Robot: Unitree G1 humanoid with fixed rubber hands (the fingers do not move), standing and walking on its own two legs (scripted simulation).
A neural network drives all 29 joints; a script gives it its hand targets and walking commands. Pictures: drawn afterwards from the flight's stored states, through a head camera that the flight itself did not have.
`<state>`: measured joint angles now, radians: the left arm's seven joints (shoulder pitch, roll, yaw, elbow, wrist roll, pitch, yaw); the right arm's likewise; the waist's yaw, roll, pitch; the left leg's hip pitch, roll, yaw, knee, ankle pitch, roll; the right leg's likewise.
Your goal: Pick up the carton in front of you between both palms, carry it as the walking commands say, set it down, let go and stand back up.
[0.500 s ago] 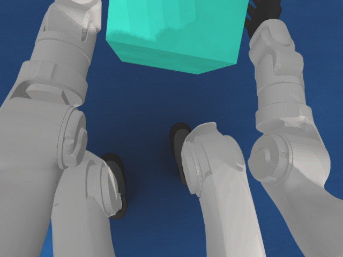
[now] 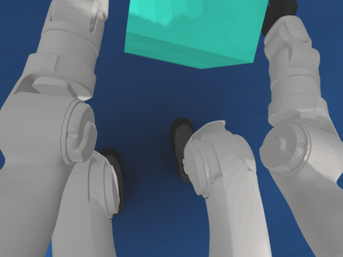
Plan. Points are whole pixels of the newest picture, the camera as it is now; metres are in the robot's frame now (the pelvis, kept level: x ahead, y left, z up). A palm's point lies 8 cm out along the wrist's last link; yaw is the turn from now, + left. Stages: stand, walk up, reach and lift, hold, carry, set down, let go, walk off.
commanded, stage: set down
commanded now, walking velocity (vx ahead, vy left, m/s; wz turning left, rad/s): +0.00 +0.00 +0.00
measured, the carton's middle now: (184, 5) +0.54 -0.13 -0.25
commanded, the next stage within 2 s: let go in 1.52 s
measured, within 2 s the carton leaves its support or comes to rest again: neither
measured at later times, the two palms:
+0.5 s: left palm out of the picture +0.60 +0.07 -0.18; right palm (275, 29) +0.48 -0.29 -0.18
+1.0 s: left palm out of the picture +0.62 +0.06 -0.01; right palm out of the picture +0.48 -0.30 -0.02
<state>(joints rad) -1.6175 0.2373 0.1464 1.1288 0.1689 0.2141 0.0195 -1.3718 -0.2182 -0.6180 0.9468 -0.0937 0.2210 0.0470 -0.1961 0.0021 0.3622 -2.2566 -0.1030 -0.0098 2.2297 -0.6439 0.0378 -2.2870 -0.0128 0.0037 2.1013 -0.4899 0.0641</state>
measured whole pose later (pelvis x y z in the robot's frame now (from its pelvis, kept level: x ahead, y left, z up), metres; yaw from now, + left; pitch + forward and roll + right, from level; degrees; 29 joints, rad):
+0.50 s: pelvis +0.00 -0.01 +0.00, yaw +0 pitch +37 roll -4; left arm -1.66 0.49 -0.21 1.15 -0.19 0.16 0.05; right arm -1.39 -0.27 -0.46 1.10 0.13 0.03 -0.09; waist -0.20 -0.01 0.45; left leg -2.22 -0.11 -0.04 2.23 -0.65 -0.01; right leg -2.26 -0.03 -0.03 2.11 -0.49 0.02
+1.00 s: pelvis +0.00 -0.02 +0.09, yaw +0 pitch +44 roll -1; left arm -1.57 0.48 0.00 1.15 -0.05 0.24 -0.01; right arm -1.22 -0.17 -0.38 0.77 0.12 0.21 -0.15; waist -0.22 0.05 0.13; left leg -2.07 -0.06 -0.02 1.88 -0.59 0.00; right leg -2.14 0.02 0.00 1.78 -0.42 0.02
